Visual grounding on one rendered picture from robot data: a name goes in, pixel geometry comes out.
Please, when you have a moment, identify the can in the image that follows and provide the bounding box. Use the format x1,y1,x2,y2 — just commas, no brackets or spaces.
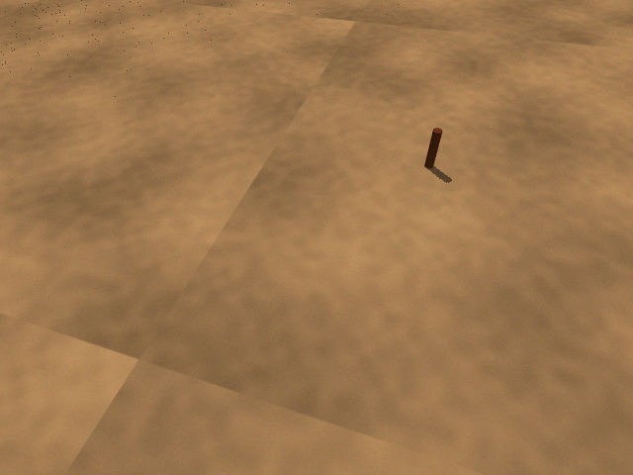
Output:
424,128,442,168

